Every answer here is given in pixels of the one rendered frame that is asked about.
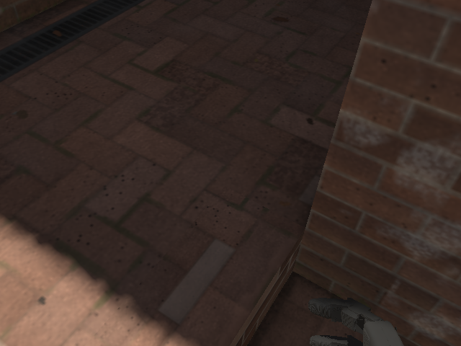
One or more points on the right robot hand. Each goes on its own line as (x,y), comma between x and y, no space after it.
(357,317)

